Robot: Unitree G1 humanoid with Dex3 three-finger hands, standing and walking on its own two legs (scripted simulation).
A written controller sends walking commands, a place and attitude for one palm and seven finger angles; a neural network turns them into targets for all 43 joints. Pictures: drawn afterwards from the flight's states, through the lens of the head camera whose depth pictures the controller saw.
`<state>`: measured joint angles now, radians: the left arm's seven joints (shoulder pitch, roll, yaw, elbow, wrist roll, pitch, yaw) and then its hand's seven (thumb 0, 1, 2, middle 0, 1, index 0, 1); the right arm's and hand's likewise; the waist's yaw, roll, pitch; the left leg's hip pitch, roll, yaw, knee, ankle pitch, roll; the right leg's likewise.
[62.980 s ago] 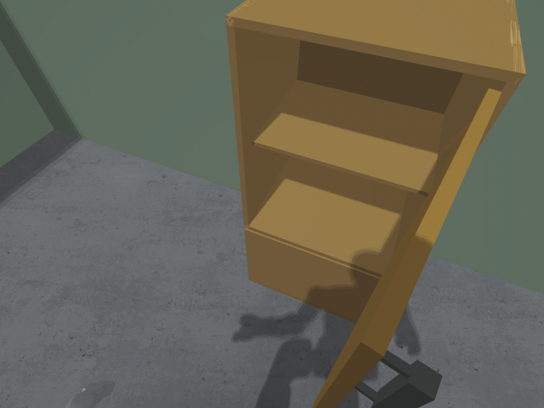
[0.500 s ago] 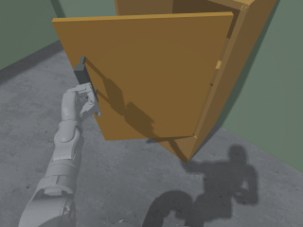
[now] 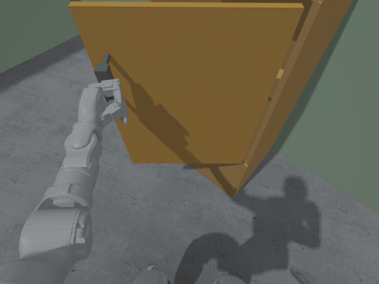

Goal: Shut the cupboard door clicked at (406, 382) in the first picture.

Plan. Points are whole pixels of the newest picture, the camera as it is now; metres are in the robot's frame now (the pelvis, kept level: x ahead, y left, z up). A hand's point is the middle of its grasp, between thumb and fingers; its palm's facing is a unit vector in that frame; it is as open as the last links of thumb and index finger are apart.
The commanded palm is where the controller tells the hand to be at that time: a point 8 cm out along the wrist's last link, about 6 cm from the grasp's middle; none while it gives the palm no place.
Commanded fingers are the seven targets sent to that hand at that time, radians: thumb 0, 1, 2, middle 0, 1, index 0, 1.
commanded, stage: push the door shut along its arc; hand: left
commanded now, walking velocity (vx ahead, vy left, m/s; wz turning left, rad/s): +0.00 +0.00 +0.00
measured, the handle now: (113, 87) +0.54 +0.18 +0.09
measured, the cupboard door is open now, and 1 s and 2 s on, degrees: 41 27 16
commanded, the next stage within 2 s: pull the fist back off the door in 1.40 s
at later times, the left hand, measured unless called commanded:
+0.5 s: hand (138, 89) +0.52 +0.11 +0.10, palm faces -0.20 -0.98 +0.00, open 3.1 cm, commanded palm +0.52 +0.17 +0.09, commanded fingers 0.00 0.90 0.90 -1.30 -1.50 -1.30 -1.50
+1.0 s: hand (150, 70) +0.57 +0.09 +0.11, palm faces -0.30 -0.95 +0.00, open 3.1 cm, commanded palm +0.58 +0.14 +0.09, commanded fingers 0.00 0.90 0.90 -1.30 -1.50 -1.30 -1.50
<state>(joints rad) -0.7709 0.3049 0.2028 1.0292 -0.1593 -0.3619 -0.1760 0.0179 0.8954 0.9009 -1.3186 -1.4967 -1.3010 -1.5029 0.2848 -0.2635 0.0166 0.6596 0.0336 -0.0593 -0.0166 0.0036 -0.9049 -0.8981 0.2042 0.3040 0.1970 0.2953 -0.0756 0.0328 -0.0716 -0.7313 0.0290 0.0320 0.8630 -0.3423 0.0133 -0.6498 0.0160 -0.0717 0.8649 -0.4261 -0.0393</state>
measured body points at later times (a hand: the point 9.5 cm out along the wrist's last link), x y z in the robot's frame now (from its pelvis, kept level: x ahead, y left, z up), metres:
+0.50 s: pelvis +0.00 +0.01 -0.01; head +0.11 +0.01 +0.42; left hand +0.52 +0.17 +0.10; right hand -0.01 -0.26 -0.13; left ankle +0.05 +0.11 -0.69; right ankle +0.00 -0.09 -0.69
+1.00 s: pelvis +0.01 +0.01 -0.03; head +0.15 +0.01 +0.40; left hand +0.58 +0.14 +0.11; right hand -0.04 -0.25 -0.13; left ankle +0.05 +0.11 -0.69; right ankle +0.00 -0.09 -0.69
